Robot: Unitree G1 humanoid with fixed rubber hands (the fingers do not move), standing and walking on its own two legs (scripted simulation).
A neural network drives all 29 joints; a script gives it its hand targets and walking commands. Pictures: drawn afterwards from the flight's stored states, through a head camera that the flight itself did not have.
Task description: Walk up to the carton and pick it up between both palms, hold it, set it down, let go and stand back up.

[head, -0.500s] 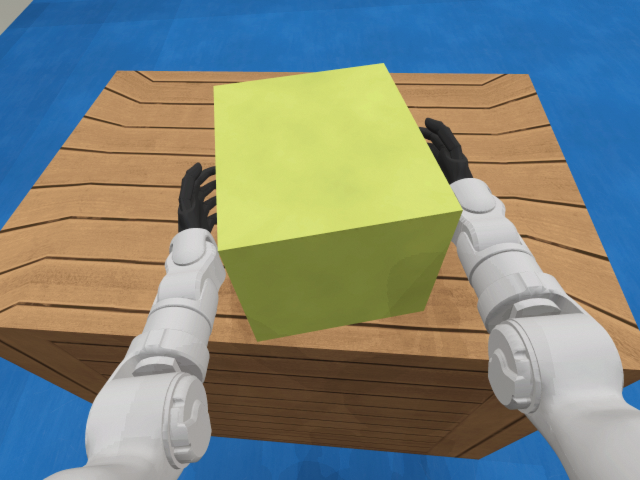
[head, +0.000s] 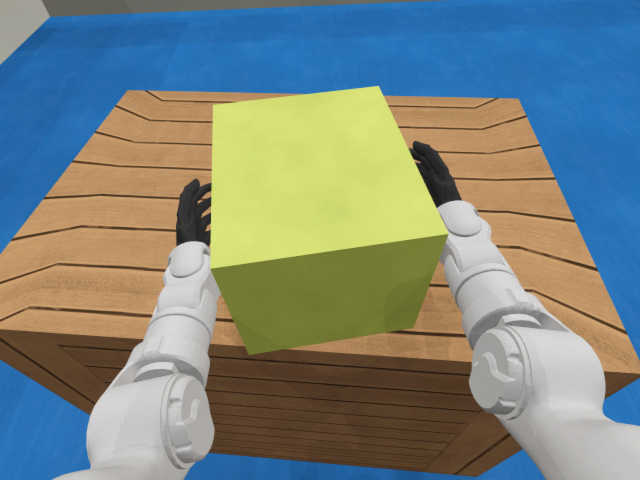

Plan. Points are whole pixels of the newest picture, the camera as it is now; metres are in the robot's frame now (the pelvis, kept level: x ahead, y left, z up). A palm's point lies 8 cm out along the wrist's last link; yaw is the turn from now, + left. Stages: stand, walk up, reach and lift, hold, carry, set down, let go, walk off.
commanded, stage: reach and lift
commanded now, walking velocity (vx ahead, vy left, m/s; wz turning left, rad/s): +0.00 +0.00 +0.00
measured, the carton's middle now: (314, 218) +0.45 +0.07 +0.08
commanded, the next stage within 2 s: none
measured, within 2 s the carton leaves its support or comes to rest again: neither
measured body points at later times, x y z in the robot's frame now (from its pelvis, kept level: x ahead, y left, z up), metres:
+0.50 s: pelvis -0.02 +0.00 +0.00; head +0.01 +0.00 +0.45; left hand +0.39 +0.22 +0.09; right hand +0.45 -0.09 +0.13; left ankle -0.02 +0.15 -0.74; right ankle +0.04 -0.11 -0.74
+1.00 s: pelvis -0.02 +0.00 +0.00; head -0.05 +0.01 +0.45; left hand +0.38 +0.21 +0.13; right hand +0.42 -0.11 +0.17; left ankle -0.02 +0.15 -0.74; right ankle +0.04 -0.11 -0.74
